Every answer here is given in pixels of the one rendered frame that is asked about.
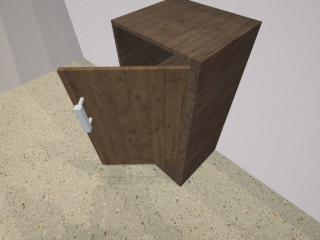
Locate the handle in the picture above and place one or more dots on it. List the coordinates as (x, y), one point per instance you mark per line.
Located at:
(82, 117)

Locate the cupboard door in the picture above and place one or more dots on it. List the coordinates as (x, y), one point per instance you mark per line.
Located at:
(137, 112)

